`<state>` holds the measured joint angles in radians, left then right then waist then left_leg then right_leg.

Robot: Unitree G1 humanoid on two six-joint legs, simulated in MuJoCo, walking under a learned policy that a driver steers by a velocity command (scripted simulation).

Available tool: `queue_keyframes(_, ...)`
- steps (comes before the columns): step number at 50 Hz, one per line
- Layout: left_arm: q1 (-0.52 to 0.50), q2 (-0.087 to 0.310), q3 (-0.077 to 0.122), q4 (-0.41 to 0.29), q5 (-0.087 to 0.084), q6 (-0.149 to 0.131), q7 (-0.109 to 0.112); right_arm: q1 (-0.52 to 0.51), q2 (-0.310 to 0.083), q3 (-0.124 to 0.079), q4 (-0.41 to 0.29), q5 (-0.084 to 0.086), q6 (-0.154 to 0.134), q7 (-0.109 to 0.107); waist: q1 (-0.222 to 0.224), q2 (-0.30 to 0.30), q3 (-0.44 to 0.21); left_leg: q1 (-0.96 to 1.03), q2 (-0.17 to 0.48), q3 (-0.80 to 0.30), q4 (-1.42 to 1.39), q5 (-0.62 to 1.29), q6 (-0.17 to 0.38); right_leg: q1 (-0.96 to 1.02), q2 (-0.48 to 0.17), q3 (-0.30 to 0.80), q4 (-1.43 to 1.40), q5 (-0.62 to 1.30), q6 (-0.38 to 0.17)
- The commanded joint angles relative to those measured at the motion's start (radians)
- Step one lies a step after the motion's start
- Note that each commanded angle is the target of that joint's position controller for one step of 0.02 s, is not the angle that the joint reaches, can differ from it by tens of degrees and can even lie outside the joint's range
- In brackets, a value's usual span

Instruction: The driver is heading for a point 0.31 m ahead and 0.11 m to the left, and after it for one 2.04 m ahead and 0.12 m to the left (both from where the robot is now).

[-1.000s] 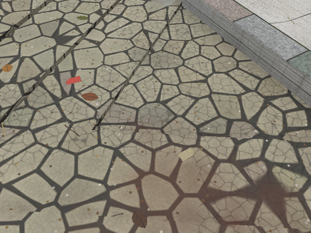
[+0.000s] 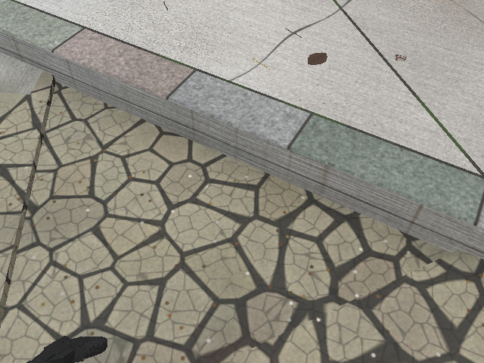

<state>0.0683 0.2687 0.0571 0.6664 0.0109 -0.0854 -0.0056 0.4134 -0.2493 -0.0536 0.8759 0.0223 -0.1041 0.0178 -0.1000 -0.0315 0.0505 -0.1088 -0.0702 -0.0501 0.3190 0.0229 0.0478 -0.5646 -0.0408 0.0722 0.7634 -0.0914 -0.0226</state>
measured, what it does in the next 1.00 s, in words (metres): goes down, turning left: right foot, then left foot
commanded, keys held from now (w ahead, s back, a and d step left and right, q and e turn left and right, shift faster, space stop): w+q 0.58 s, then w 0.02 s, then w+e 0.40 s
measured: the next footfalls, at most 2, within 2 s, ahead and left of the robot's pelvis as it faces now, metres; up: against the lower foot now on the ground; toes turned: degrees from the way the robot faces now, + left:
right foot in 0.16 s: +0.27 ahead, -0.15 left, -0.02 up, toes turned +9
left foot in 0.64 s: +0.43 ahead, +0.19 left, -0.02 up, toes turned +26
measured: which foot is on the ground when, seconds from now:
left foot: down 0.00-0.16, up 0.18-0.62, down 0.64-1.00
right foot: up 0.00-0.14, down 0.16-0.64, up 0.66-1.00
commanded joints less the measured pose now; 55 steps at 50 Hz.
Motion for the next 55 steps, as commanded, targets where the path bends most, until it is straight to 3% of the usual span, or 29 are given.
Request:
queue_keyframes(1,-0.099,0.018,-0.001,-0.072,0.001,-0.038,-0.017,-0.029,-0.145,-0.032,-0.059,0.009,0.001,-0.025,0.02,0.099,0.007,-0.13,0.191,-0.201,-0.152,-0.001,0.136,0.156,0.045,-0.02,-0.235,0.253,0.023)
queue_keyframes(5,-0.117,0.065,0.013,-0.073,-0.015,-0.043,-0.017,0.026,-0.158,-0.045,-0.044,0.016,0.017,-0.039,0.029,0.111,0.027,-0.106,0.222,-0.292,-0.064,-0.159,0.095,0.247,0.029,0.042,-0.348,0.263,0.027)
queue_keyframes(7,-0.046,0.08,0.024,-0.049,-0.009,-0.051,-0.006,0.024,-0.149,-0.048,-0.046,0.013,0.028,-0.041,0.074,0.081,0.004,-0.129,0.185,-0.296,0.06,-0.161,0.06,0.365,0.016,0.03,-0.406,0.252,0.005)
queue_keyframes(8,0.062,0.094,0.033,-0.022,0.0,-0.057,-0.002,0.015,-0.122,-0.042,-0.052,0.008,0.029,-0.036,0.131,0.049,-0.052,-0.189,0.127,-0.257,0.215,-0.144,0.034,0.515,-0.017,0.031,-0.415,0.263,-0.014)
queue_keyframes(9,0.255,0.138,0.044,0.019,0.024,-0.057,0.001,0.008,-0.049,-0.02,-0.073,-0.006,0.024,-0.03,0.206,-0.084,-0.201,-0.411,0.046,-0.174,0.55,-0.456,-0.01,0.833,-0.175,0.133,-0.301,0.414,-0.072)
queue_keyframes(10,0.31,0.147,0.04,0.017,0.022,-0.036,0.001,0.16,-0.035,-0.013,-0.054,-0.007,0.023,-0.031,0.157,-0.195,-0.319,-0.555,0.034,-0.167,0.789,-0.67,-0.037,0.978,-0.347,0.293,-0.191,0.624,-0.142)
queue_keyframes(11,0.344,0.204,0.067,0.057,-0.018,-0.013,-0.007,0.185,-0.09,-0.018,-0.076,0.02,0.025,-0.036,0.159,-0.235,-0.35,-0.652,0.075,-0.118,0.924,-0.63,-0.053,0.946,-0.422,0.44,-0.28,0.251,-0.237)
queue_keyframes(12,0.309,0.161,0.061,0.055,-0.022,-0.006,-0.009,0.104,-0.127,-0.029,-0.088,0.032,0.03,-0.046,0.169,-0.138,-0.271,-0.715,0.121,-0.094,0.967,-0.534,-0.062,0.843,-0.372,0.477,-0.388,-0.079,-0.236)
queue_keyframes(13,0.23,0.116,0.042,0.046,-0.012,-0.007,-0.01,0.018,-0.149,-0.039,-0.105,0.026,0.039,-0.05,0.162,-0.069,-0.167,-0.701,0.144,-0.081,0.956,-0.447,-0.065,0.694,-0.332,0.424,-0.469,-0.16,-0.216)
queue_keyframes(14,0.161,0.094,0.029,0.045,-0.004,-0.009,-0.014,-0.006,-0.141,-0.044,-0.11,0.016,0.053,-0.05,0.126,-0.07,-0.097,-0.667,0.171,-0.075,0.947,-0.402,-0.076,0.571,-0.308,0.367,-0.514,-0.137,-0.22)
queue_keyframes(16,0.098,0.071,0.028,0.063,-0.002,-0.019,-0.012,-0.028,-0.093,-0.038,-0.12,0.006,0.073,-0.041,0.089,-0.097,-0.022,-0.602,0.21,-0.08,0.841,-0.356,-0.074,0.426,-0.253,0.221,-0.583,-0.092,-0.185)
queue_keyframes(20,0.124,0.115,0.047,0.107,-0.004,-0.033,0.004,-0.125,-0.061,-0.028,-0.167,-0.01,0.073,-0.022,0.098,-0.036,-0.028,-0.569,0.214,-0.052,0.617,-0.187,-0.06,0.423,-0.228,0.032,-0.617,0.114,-0.178)
queue_keyframes(22,0.135,0.138,0.054,0.124,-0.008,-0.029,0.011,-0.176,-0.045,-0.018,-0.185,-0.005,0.064,-0.005,0.112,-0.025,-0.035,-0.519,0.197,-0.021,0.489,-0.066,-0.043,0.433,-0.209,-0.054,-0.621,0.162,-0.165)
queue_keyframes(25,0.157,0.158,0.06,0.143,-0.019,-0.025,0.014,-0.237,-0.072,-0.022,-0.212,-0.003,0.065,0.016,0.125,-0.017,-0.03,-0.481,0.182,0.009,0.431,0.011,-0.024,0.463,-0.224,-0.125,-0.606,0.172,-0.146)
queue_keyframes(28,0.193,0.185,0.069,0.165,-0.038,-0.01,0.013,-0.318,-0.095,-0.024,-0.26,-0.006,0.076,0.029,0.138,-0.018,0.007,-0.508,0.167,0.039,0.381,-0.102,0.013,0.542,-0.252,-0.159,-0.549,0.196,-0.114)
queue_keyframes(29,0.208,0.19,0.07,0.174,-0.041,-0.005,0.015,-0.345,-0.098,-0.025,-0.274,0.002,0.074,0.034,0.144,-0.018,0.02,-0.534,0.177,0.019,0.32,-0.045,0.023,0.6,-0.251,-0.175,-0.521,0.209,-0.094)
queue_keyframes(31,0.227,0.218,0.075,0.191,-0.046,0.006,0.01,-0.299,-0.124,-0.037,-0.27,-0.009,0.071,0.037,0.109,-0.03,-0.027,-0.373,0.109,0.078,0.282,-0.161,0.055,0.599,-0.251,-0.188,-0.384,0.445,-0.086)
queue_keyframes(32,0.221,0.216,0.069,0.198,-0.046,0.013,0.007,-0.169,-0.154,-0.058,-0.234,-0.007,0.069,0.033,0.028,-0.007,-0.091,-0.179,0.067,0.108,0.23,-0.139,0.081,0.547,-0.222,-0.218,-0.216,0.535,-0.071)
queue_keyframes(33,0.303,0.151,0.043,0.192,-0.031,0.01,-0.001,-0.036,-0.248,-0.093,-0.196,-0.007,0.066,0.021,-0.001,0.108,-0.204,0.202,0.122,-0.003,0.232,-0.123,0.144,0.27,-0.146,-0.263,0.065,0.417,-0.017)
queue_keyframes(34,0.323,0.08,0.004,0.177,-0.015,-0.007,-0.016,0.078,-0.326,-0.116,-0.162,0.001,0.069,0.009,-0.031,0.284,-0.326,0.457,0.344,-0.414,0.127,-0.349,0.273,-0.047,-0.024,-0.235,0.434,-0.214,0.034)
queue_keyframes(35,0.256,0.136,0.018,0.175,-0.046,-0.029,-0.026,0.097,-0.255,-0.085,-0.159,-0.002,0.062,0.012,-0.047,0.243,-0.386,0.467,0.402,-0.556,0.018,-0.375,0.265,-0.122,-0.002,-0.057,0.547,-0.48,-0.003)
queue_keyframes(36,0.157,0.185,0.031,0.135,-0.074,-0.035,-0.028,0.009,-0.231,-0.068,-0.174,-0.011,0.054,0.017,-0.035,0.173,-0.259,0.352,0.399,-0.457,-0.008,-0.271,0.224,-0.17,-0.035,-0.029,0.55,-0.432,-0.024)
queue_keyframes(38,0.118,0.165,0.034,0.136,-0.058,-0.024,-0.018,-0.141,-0.163,-0.049,-0.185,-0.023,0.039,0.016,0.033,0.094,-0.117,0.134,0.348,-0.258,-0.03,-0.076,0.181,-0.131,-0.091,-0.013,0.415,-0.317,-0.021)
queue_keyframes(40,0.158,0.124,0.031,0.155,-0.054,0.002,-0.013,-0.202,-0.13,-0.043,-0.182,-0.032,0.022,0.009,0.085,0.121,-0.088,0.027,0.322,-0.163,-0.096,-0.065,0.163,-0.048,-0.109,-0.004,0.338,-0.241,-0.014)
queue_keyframes(43,0.159,0.082,0.023,0.159,-0.041,0.023,-0.013,-0.229,-0.142,-0.051,-0.164,-0.036,-0.009,-0.004,0.108,0.094,-0.06,-0.003,0.317,-0.042,-0.168,0.008,0.164,-0.063,-0.096,-0.003,0.232,-0.06,0.0)
queue_keyframes(46,0.094,0.075,0.022,0.141,-0.035,0.006,-0.027,-0.254,-0.138,-0.049,-0.145,-0.036,-0.021,-0.02,0.102,0.091,-0.014,-0.054,0.237,0.133,-0.17,-0.005,0.101,0.001,-0.054,-0.033,-0.065,0.237,-0.001)
queue_keyframes(48,0.025,0.051,0.01,0.118,-0.029,0.001,-0.043,-0.206,-0.153,-0.054,-0.113,-0.027,-0.022,-0.024,0.066,0.09,-0.016,-0.046,0.25,0.168,-0.18,-0.026,0.093,0.074,-0.022,-0.078,-0.187,0.371,-0.006)
queue_keyframes(53,0.004,0.101,0.019,0.085,-0.032,0.023,-0.07,-0.219,-0.179,-0.064,-0.073,-0.007,-0.006,-0.026,0.094,0.06,0.032,0.14,0.323,0.207,-0.091,-0.019,0.064,0.019,-0.036,-0.049,-0.268,0.303,-0.055)
queue_keyframes(55,0.094,0.118,0.029,0.095,-0.032,0.037,-0.066,-0.254,-0.202,-0.072,-0.073,-0.003,0.007,-0.029,0.149,0.076,-0.003,0.159,0.338,0.215,0.055,0.178,0.055,0.095,-0.022,-0.078,-0.225,0.175,-0.082)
